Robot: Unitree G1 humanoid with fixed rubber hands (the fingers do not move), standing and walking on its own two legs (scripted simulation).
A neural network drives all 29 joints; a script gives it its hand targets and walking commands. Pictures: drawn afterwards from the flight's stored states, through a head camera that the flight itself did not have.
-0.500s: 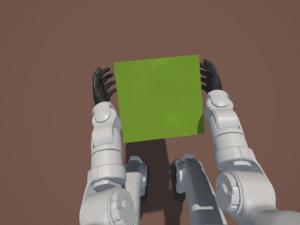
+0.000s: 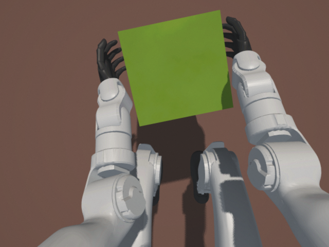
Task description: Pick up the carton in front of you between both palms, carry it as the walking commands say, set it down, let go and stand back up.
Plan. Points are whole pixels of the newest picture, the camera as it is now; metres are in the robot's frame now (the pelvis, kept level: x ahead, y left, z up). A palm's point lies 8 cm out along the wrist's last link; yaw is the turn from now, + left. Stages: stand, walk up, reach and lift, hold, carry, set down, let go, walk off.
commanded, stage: set down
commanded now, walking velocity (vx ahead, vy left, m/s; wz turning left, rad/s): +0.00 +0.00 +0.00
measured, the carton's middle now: (173, 73) +0.50 +0.00 -0.21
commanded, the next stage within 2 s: none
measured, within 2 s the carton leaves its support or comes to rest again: rests again in 0.72 s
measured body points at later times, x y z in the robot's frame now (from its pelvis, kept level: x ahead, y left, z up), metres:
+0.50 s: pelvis -0.01 +0.00 -0.10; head +0.34 -0.05 +0.17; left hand +0.49 +0.14 -0.25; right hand +0.55 -0.15 -0.27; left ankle +0.10 +0.12 -0.46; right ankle +0.11 -0.08 -0.46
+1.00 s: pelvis +0.00 +0.00 -0.12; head +0.34 -0.04 +0.16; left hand +0.50 +0.16 -0.27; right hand +0.56 -0.14 -0.28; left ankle +0.10 +0.12 -0.46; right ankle +0.11 -0.08 -0.46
